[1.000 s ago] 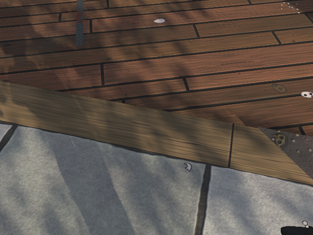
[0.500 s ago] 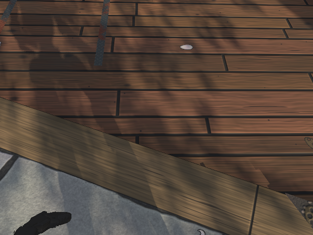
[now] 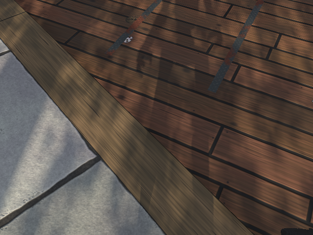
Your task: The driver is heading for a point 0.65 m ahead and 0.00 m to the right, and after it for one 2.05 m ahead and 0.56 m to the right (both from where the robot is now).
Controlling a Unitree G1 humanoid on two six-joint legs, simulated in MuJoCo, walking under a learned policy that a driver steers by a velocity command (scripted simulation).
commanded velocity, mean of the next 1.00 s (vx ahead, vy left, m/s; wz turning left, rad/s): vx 0.50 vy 0.00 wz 0.08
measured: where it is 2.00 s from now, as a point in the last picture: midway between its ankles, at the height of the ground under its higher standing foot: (196, 111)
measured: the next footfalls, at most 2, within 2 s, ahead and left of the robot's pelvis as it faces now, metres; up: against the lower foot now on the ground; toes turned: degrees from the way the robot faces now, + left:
left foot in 0.10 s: +0.23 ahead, +0.13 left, +0.00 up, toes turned +6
right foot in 0.62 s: +0.60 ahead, -0.06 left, +0.00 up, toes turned +8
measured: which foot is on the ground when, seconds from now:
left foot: up 0.00-0.08, down 0.10-0.66, up 0.68-1.00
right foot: down 0.00-0.10, up 0.12-0.60, down 0.62-1.00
